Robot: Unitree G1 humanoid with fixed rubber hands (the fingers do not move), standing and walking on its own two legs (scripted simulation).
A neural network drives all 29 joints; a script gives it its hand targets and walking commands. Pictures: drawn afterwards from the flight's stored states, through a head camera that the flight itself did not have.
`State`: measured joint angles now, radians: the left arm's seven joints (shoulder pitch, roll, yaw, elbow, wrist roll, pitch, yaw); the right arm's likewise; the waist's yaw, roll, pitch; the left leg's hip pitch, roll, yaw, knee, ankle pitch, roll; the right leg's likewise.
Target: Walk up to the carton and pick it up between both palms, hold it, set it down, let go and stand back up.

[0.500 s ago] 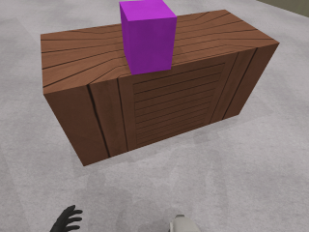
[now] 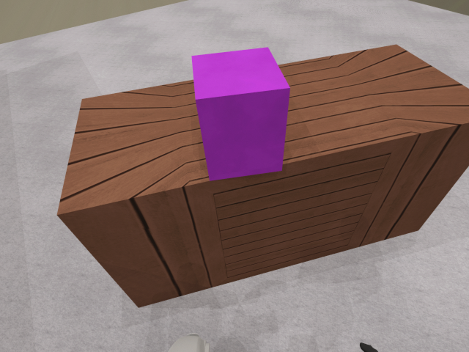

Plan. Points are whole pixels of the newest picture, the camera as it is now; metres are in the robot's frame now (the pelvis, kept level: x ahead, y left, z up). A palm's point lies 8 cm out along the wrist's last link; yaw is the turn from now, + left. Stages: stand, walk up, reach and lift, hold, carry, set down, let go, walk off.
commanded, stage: walk up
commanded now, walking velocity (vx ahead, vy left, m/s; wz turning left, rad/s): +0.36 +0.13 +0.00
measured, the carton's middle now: (238, 115) +0.68 +0.04 +0.03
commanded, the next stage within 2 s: none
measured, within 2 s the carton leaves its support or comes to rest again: neither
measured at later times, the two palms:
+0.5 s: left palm (121, 288) +0.28 +0.28 -0.14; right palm out of the picture +0.14 -0.18 -0.13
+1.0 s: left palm (151, 307) +0.25 +0.21 -0.15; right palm (375, 350) +0.19 -0.23 -0.14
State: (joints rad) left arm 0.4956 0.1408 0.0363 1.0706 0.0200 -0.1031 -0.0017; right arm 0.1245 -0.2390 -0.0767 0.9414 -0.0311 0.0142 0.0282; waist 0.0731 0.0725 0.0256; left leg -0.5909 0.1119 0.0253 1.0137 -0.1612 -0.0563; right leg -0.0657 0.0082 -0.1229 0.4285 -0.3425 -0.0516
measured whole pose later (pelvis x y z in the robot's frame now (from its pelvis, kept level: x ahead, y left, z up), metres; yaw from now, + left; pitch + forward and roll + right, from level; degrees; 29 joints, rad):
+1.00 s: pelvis +0.18 -0.01 +0.00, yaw +0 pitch -2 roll +0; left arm 0.16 0.15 0.04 1.05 0.00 0.02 0.04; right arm 0.26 -0.14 -0.04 1.10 -0.01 0.02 -0.03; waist 0.00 -0.04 0.04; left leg -0.17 0.02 0.02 0.49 -0.29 -0.01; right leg -0.29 0.04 -0.08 0.43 -0.12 -0.08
